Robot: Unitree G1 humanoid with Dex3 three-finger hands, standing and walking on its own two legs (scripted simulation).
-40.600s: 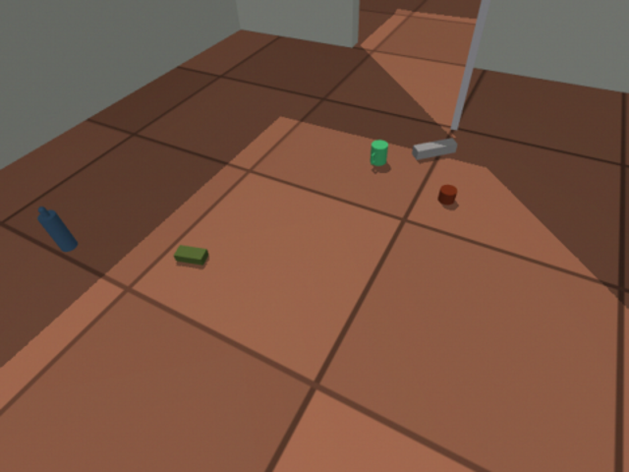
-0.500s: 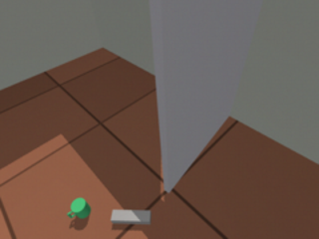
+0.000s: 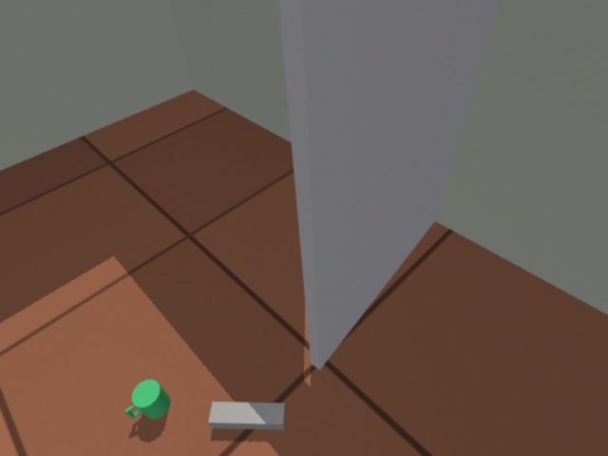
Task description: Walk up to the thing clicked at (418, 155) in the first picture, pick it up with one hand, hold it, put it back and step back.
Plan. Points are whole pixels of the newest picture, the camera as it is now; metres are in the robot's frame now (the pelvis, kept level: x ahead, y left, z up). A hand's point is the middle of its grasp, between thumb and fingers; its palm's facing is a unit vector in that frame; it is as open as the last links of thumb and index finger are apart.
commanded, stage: stand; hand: left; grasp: from above
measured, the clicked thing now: (248, 415) +0.44 +0.26 -0.76
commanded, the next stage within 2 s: step back in 0.60 s
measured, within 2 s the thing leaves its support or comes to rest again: neither
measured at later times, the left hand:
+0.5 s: hand out of the picture +0.07 +0.24 -0.16, palm faces -0.01 -0.94 -0.34, open 7.4 cm
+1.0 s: hand out of the picture +0.09 +0.31 -0.18, palm faces -0.02 -0.94 -0.35, open 7.4 cm
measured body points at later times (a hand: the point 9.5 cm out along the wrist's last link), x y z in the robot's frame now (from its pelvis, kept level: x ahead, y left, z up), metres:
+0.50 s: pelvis +0.00 +0.00 +0.00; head +0.01 -0.01 +0.45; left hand +0.07 +0.29 -0.13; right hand +0.07 -0.30 -0.14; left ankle +0.01 +0.13 -0.75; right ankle -0.01 -0.12 -0.75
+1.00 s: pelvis -0.06 +0.05 -0.02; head +0.02 +0.08 +0.42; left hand +0.09 +0.36 -0.16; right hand +0.00 -0.27 -0.13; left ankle -0.06 +0.14 -0.75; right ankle -0.04 -0.10 -0.71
